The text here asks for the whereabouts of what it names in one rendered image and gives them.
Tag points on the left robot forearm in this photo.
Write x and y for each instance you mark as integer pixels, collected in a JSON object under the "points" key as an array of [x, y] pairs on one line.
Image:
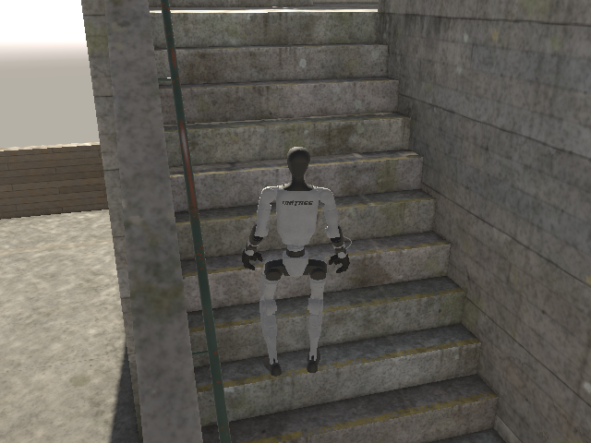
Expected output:
{"points": [[253, 242]]}

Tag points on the robot left upper arm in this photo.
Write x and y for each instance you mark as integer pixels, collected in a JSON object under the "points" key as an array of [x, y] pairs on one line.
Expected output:
{"points": [[267, 195]]}

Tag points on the right robot forearm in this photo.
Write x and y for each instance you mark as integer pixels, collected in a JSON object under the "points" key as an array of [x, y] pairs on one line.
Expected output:
{"points": [[338, 244]]}

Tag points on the robot right upper arm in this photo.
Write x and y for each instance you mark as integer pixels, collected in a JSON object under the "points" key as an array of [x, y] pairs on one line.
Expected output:
{"points": [[330, 211]]}

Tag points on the robot left foot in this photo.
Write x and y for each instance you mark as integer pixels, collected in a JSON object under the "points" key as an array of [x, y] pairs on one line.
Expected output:
{"points": [[274, 369]]}

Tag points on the left robot hand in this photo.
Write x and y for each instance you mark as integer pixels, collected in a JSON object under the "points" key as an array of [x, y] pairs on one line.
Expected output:
{"points": [[246, 258]]}

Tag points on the left robot thigh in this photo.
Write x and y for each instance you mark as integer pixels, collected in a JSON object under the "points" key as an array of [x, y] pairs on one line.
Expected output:
{"points": [[271, 274]]}

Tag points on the right robot hand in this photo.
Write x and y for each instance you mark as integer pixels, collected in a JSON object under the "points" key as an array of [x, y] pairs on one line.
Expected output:
{"points": [[337, 260]]}

